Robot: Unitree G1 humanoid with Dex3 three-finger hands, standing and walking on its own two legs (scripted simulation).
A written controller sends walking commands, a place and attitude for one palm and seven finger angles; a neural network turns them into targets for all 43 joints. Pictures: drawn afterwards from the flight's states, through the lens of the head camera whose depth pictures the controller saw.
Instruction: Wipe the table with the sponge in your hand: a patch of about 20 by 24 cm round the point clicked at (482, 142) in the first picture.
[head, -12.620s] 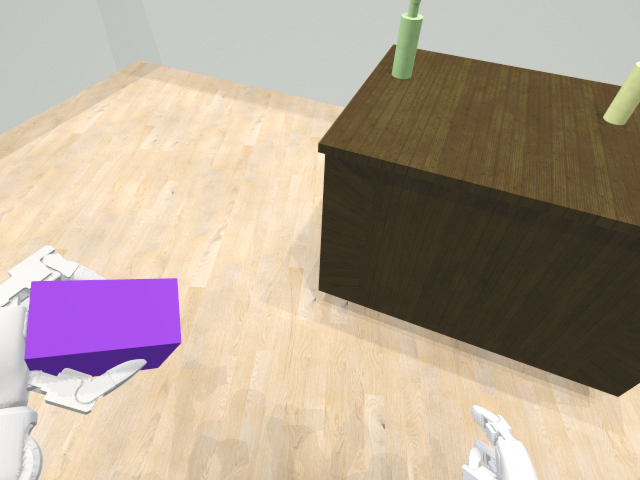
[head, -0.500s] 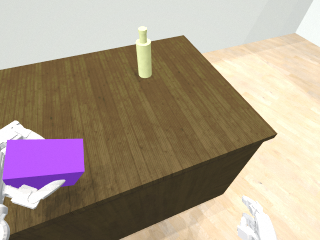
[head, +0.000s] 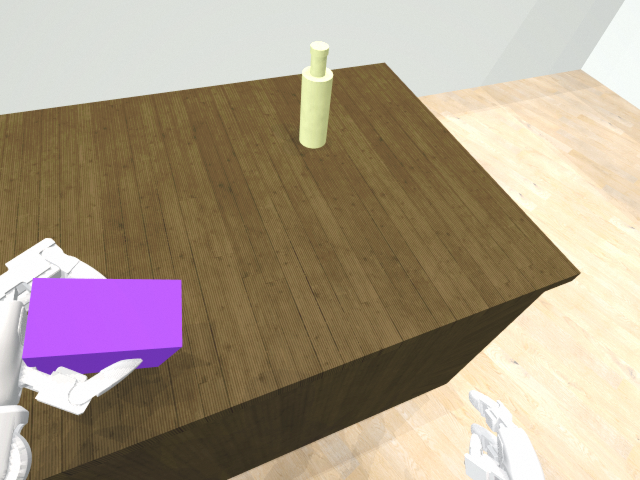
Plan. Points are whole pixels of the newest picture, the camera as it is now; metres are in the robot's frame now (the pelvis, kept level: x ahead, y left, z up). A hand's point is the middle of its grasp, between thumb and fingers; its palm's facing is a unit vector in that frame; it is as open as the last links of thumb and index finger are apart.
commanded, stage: come to a stop and stand still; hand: left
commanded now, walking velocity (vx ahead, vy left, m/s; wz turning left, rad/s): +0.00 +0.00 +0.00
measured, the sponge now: (127, 329) +0.23 +0.21 +0.12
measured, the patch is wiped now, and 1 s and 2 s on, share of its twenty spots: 0.00 0.00 0.00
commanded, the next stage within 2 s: look again from close up in 1.02 s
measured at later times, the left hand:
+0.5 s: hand (22, 348) +0.19 +0.26 +0.16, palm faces +0.36 -0.84 -0.42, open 9.8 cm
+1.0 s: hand (72, 359) +0.19 +0.22 +0.16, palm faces +0.34 -0.87 -0.37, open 9.8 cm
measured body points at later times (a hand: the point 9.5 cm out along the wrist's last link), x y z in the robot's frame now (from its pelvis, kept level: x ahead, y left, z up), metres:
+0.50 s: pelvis -0.03 +0.01 +0.00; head +0.00 +0.03 +0.45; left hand +0.17 +0.31 +0.18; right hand +0.16 -0.19 -0.07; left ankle +0.01 +0.10 -0.74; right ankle -0.01 -0.11 -0.74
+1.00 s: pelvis -0.03 -0.02 +0.00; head -0.03 -0.01 +0.45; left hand +0.16 +0.27 +0.18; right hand +0.14 -0.26 -0.06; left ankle +0.01 +0.10 -0.74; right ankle -0.01 -0.11 -0.74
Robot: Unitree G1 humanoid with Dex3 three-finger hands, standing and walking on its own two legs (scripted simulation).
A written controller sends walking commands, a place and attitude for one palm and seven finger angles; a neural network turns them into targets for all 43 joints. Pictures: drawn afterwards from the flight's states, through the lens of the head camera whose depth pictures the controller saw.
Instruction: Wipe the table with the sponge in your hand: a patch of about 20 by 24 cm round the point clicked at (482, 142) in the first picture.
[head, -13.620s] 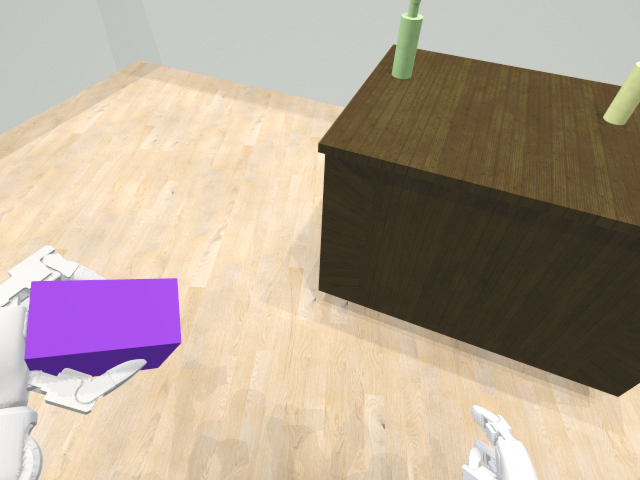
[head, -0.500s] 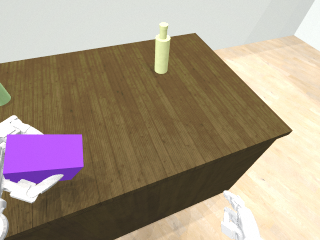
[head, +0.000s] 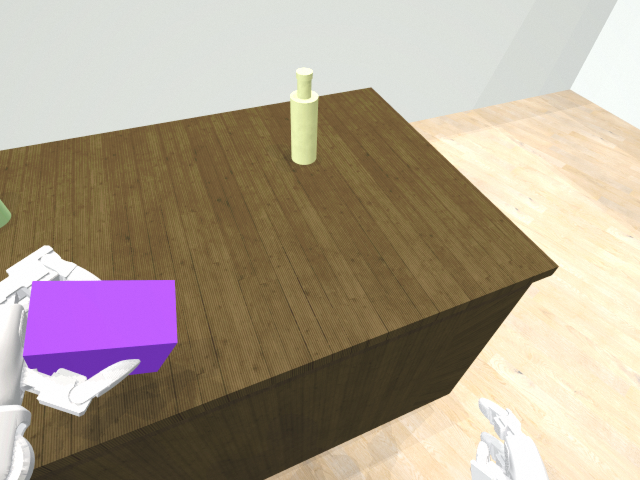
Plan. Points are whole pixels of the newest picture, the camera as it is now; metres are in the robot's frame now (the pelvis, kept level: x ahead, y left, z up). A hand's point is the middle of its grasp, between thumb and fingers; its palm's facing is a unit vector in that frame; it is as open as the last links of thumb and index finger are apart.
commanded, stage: come to a stop and stand still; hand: left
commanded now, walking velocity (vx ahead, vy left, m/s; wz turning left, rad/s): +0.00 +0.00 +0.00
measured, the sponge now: (124, 332) +0.23 +0.21 +0.13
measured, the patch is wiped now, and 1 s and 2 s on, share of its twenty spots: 0.00 0.00 0.00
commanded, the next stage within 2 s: look again from close up in 0.02 s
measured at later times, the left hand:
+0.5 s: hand (67, 322) +0.22 +0.26 +0.15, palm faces +0.35 -0.87 -0.36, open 9.8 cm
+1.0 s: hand (81, 327) +0.22 +0.25 +0.14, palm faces +0.27 -0.88 -0.38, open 9.8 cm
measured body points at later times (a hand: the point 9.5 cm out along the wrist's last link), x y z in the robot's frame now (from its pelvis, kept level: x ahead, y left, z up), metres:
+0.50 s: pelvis +0.01 +0.01 +0.00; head +0.02 +0.03 +0.45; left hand +0.20 +0.30 +0.17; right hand +0.19 -0.21 -0.06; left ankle +0.04 +0.11 -0.74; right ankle +0.02 -0.09 -0.74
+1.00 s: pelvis +0.01 +0.02 +0.00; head +0.03 +0.04 +0.45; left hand +0.20 +0.29 +0.16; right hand +0.17 -0.21 -0.08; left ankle +0.04 +0.11 -0.74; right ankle +0.02 -0.09 -0.74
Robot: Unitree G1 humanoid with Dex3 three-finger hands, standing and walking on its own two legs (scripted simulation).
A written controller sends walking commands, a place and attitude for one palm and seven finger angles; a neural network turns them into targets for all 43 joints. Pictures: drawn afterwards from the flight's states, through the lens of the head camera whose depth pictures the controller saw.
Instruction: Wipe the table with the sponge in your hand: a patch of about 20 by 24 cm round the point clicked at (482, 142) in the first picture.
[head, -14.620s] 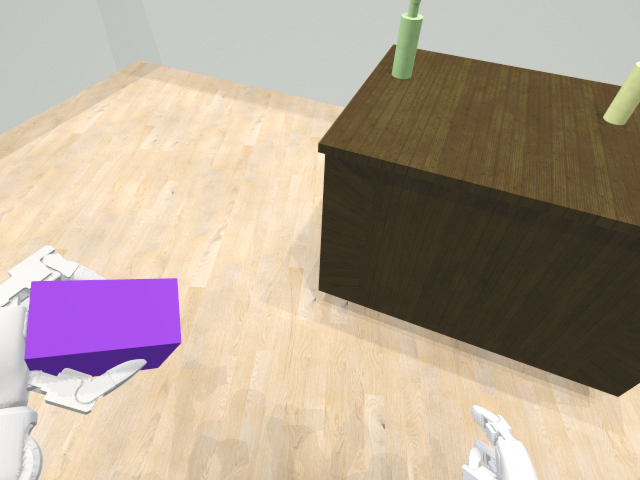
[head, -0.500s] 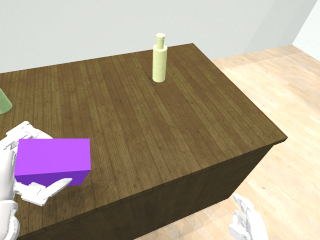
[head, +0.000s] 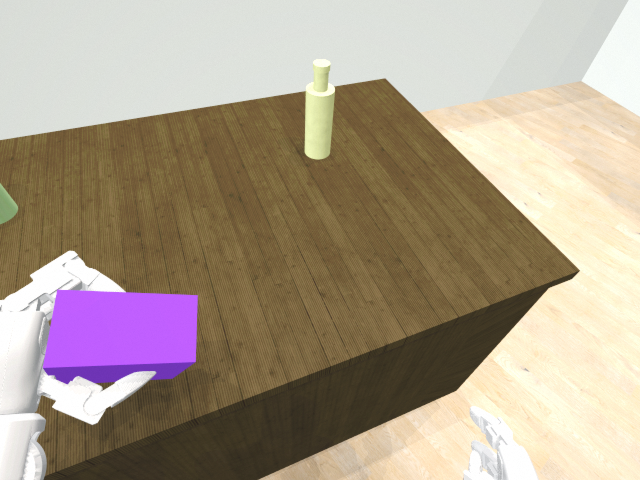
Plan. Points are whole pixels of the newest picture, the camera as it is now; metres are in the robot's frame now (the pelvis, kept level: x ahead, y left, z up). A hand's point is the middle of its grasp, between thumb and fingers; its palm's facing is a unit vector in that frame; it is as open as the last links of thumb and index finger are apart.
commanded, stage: come to a stop and stand still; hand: left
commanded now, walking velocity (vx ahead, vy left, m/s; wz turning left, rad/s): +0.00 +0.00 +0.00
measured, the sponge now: (143, 341) +0.22 +0.20 +0.12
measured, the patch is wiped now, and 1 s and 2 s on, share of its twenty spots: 0.00 0.00 0.00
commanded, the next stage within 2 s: look again from close up in 0.46 s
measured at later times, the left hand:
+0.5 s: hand (57, 305) +0.23 +0.27 +0.16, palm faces +0.39 -0.84 -0.37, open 9.8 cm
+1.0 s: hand (67, 314) +0.22 +0.26 +0.15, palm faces +0.37 -0.85 -0.38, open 9.8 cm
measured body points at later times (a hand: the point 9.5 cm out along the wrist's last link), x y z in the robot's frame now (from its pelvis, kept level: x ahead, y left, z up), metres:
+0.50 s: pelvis +0.02 +0.01 +0.00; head +0.04 +0.04 +0.45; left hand +0.20 +0.31 +0.18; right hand +0.22 -0.20 -0.06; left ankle +0.03 +0.09 -0.74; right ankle +0.01 -0.12 -0.74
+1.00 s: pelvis +0.01 +0.01 +0.00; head +0.03 +0.03 +0.45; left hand +0.20 +0.30 +0.18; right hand +0.18 -0.22 -0.07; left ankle +0.03 +0.09 -0.74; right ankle +0.01 -0.12 -0.74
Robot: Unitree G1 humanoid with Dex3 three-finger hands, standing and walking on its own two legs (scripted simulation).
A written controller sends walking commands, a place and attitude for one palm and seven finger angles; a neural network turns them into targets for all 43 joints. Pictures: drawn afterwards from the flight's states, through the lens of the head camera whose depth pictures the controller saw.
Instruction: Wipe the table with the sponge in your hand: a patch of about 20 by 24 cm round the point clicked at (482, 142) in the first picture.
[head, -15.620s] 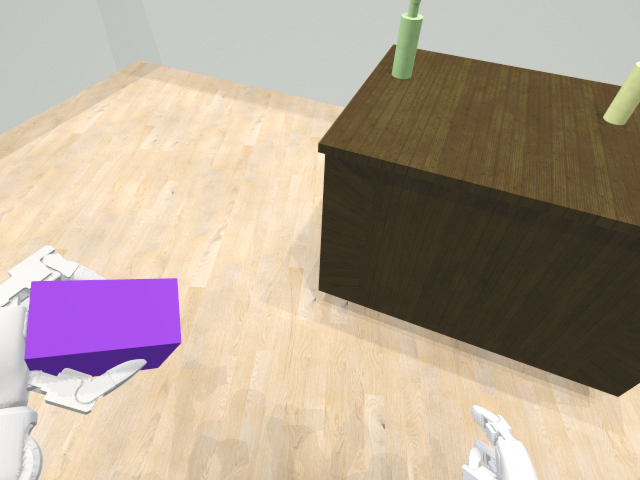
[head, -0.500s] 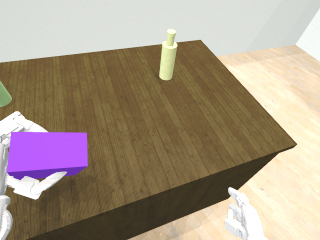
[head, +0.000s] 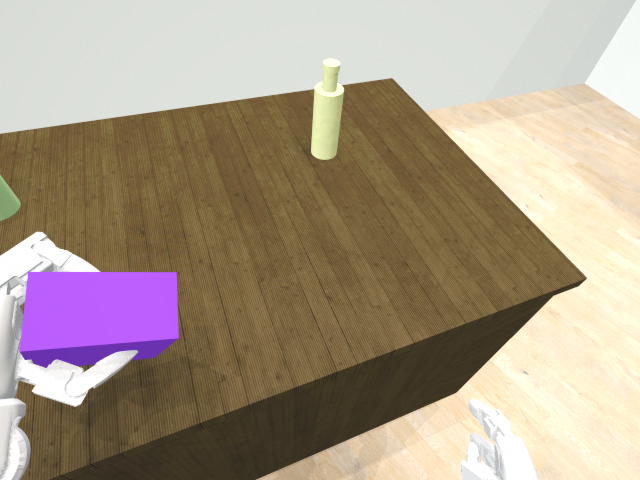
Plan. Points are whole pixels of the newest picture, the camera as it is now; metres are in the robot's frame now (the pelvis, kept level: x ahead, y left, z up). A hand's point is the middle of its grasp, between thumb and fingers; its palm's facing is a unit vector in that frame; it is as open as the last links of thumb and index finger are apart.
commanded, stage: come to a stop and stand still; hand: left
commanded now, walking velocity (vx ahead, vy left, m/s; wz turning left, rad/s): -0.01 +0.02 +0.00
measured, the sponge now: (122, 321) +0.23 +0.22 +0.13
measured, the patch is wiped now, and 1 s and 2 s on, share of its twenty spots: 0.00 0.00 0.00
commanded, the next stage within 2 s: look again from close up in 0.88 s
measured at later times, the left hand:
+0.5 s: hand (49, 303) +0.23 +0.27 +0.16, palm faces +0.43 -0.83 -0.34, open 9.8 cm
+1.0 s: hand (69, 309) +0.22 +0.25 +0.16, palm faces +0.37 -0.85 -0.37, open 9.8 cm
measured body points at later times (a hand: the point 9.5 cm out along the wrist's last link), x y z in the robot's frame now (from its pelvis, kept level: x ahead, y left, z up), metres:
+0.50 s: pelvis +0.00 +0.00 +0.00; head +0.03 +0.04 +0.44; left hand +0.20 +0.31 +0.18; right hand +0.19 -0.21 -0.07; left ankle +0.02 +0.08 -0.74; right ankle +0.00 -0.13 -0.74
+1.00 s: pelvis +0.01 +0.01 +0.00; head +0.03 +0.03 +0.45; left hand +0.20 +0.29 +0.18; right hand +0.19 -0.22 -0.07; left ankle +0.02 +0.08 -0.74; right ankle +0.00 -0.13 -0.74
